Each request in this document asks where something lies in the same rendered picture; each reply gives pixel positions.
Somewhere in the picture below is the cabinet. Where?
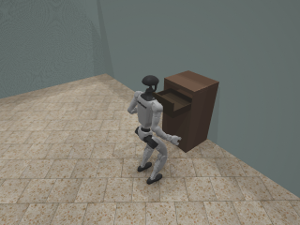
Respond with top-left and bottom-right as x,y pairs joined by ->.
162,70 -> 219,153

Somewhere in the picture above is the robot head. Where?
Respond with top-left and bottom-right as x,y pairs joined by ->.
141,75 -> 159,101

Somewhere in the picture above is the drawer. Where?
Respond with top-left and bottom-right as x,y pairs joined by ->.
147,88 -> 192,118

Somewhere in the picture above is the robot right upper arm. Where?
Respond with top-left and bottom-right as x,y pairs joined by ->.
151,101 -> 163,133

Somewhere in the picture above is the right robot forearm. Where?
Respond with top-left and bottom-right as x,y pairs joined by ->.
155,127 -> 173,142

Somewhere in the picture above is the robot left upper arm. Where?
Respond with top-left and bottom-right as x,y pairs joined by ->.
127,91 -> 143,114

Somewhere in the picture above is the right robot hand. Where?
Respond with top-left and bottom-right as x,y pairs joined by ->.
171,135 -> 182,145

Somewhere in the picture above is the robot left foot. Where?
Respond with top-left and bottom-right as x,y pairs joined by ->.
137,161 -> 152,173

